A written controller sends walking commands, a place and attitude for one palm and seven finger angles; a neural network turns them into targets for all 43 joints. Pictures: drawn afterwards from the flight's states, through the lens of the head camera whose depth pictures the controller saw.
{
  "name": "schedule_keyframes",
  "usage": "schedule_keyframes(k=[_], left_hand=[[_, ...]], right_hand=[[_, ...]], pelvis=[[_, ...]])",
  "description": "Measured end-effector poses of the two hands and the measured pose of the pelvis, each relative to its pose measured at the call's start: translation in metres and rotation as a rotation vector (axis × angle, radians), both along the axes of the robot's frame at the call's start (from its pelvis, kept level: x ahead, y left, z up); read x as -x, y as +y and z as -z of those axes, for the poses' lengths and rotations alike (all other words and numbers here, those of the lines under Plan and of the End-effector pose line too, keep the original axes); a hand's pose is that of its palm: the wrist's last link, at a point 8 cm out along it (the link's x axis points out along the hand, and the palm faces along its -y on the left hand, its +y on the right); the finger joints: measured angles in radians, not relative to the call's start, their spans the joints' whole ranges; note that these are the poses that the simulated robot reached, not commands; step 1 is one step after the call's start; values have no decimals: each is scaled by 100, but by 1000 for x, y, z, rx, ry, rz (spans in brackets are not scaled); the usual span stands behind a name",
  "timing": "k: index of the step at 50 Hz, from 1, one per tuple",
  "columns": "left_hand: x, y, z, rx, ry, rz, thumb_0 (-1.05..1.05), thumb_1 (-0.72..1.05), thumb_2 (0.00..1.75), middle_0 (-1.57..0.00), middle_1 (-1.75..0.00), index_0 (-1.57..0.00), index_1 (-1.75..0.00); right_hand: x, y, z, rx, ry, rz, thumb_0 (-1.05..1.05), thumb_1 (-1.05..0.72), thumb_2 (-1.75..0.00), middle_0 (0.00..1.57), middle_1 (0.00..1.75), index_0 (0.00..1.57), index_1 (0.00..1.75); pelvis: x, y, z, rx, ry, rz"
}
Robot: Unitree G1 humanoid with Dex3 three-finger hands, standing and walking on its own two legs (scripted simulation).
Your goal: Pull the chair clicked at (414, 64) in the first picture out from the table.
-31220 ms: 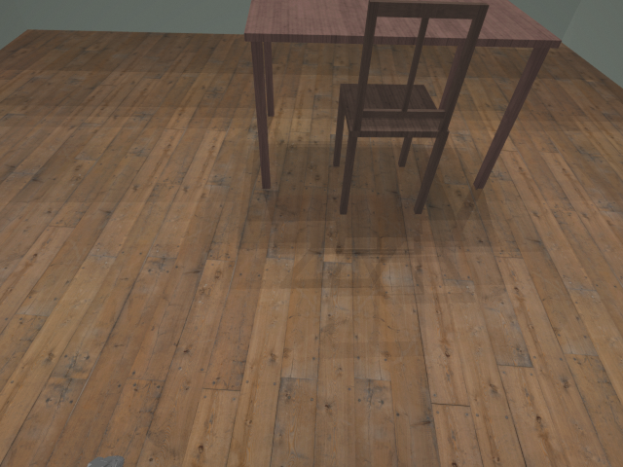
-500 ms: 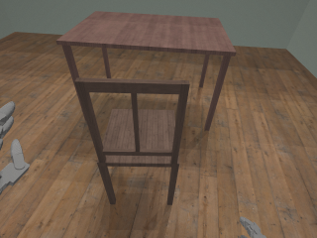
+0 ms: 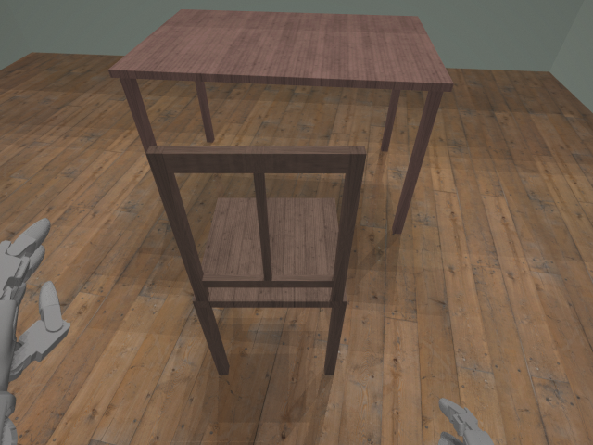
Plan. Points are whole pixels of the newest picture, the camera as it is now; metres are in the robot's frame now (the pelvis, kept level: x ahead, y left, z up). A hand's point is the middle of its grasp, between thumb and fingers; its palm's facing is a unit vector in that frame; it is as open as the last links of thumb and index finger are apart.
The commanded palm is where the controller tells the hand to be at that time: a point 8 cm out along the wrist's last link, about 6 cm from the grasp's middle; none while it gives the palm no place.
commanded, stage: let the arm hang, fingers relaxed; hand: left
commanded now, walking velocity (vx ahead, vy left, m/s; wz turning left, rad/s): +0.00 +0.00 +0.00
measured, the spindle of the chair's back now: (264, 231) +0.55 +0.10 -0.07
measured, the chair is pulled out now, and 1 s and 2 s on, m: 0.54 0.54 0.54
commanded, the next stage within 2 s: look to check the result in 1.06 s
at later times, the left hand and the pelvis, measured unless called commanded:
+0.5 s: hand out of the picture +0.02 +0.20 -0.16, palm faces -0.01 -0.97 -0.25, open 7.2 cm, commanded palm none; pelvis +0.01 +0.00 +0.01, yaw +0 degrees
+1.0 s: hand out of the picture -0.01 +0.15 -0.17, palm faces -0.02 -0.99 -0.16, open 7.3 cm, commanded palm none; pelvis +0.01 +0.00 +0.01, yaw -1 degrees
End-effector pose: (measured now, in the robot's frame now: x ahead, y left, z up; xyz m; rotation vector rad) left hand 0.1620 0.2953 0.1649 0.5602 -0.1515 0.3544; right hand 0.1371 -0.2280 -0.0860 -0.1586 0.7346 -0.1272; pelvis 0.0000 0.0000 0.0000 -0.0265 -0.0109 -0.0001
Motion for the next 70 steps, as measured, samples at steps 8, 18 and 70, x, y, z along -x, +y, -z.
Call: schedule_keyframes(k=[8,18,70], left_hand=[[22,-42,239,440,917,-94,1,91,90,-19,-30,-19,-30],[107,-69,301,586,1267,-161,-6,101,90,-21,-30,-21,-30],[164,-95,300,576,1499,-227,0,91,90,-20,-30,-20,-30]], right_hand=[[34,-11,38,7,288,13,1,-91,-90,20,30,20,30],[107,-7,33,47,557,60,1,-91,-90,20,30,20,30],[173,33,56,-111,726,146,1,-91,-90,20,30,19,30]], pelvis=[[-9,4,5,-26,6,-18],[-7,-1,-6,-8,-15,-14],[-13,-3,-9,-24,-12,27]])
